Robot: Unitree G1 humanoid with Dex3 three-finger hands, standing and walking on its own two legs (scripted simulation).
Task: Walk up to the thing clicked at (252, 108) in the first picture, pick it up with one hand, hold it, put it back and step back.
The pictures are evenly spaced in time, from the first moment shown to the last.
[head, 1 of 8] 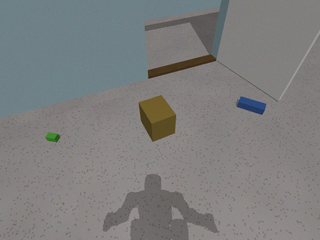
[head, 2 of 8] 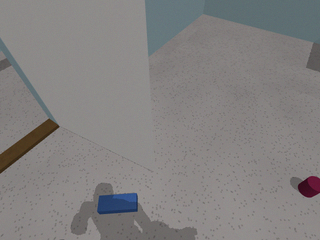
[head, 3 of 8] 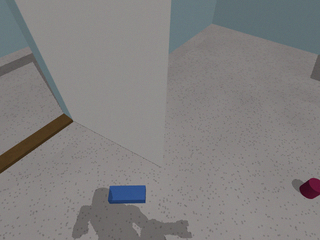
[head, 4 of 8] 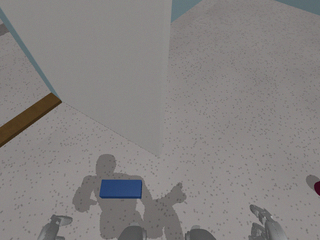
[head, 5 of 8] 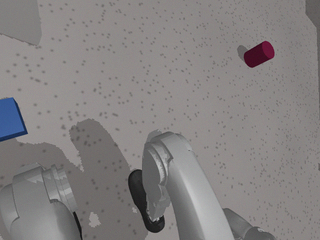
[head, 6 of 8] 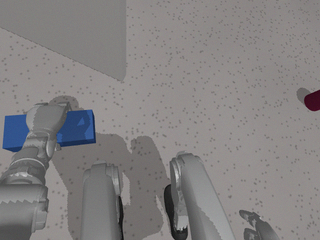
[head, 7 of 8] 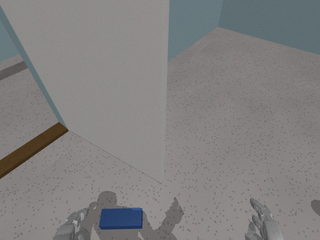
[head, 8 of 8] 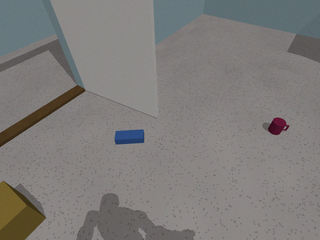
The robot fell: no
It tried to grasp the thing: yes
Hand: left
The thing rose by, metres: 0.67
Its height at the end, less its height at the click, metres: +0.00
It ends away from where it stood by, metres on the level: 0.02
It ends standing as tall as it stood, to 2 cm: yes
